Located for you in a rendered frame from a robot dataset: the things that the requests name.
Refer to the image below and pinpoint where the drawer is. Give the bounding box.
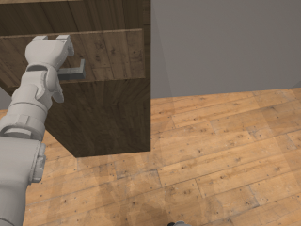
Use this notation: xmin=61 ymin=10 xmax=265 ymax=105
xmin=0 ymin=28 xmax=144 ymax=87

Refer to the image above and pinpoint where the robot left upper arm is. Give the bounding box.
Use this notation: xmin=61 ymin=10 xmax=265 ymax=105
xmin=0 ymin=136 xmax=46 ymax=226

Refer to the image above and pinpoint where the handle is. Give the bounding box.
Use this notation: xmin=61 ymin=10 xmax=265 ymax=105
xmin=57 ymin=58 xmax=86 ymax=81

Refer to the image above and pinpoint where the left robot forearm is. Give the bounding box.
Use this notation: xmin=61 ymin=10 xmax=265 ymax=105
xmin=0 ymin=61 xmax=58 ymax=142

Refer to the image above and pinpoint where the cabinet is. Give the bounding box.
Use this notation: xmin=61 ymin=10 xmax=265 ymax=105
xmin=0 ymin=0 xmax=151 ymax=158

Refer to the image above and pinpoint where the robot left hand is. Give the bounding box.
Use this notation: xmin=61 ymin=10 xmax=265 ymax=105
xmin=24 ymin=35 xmax=74 ymax=103

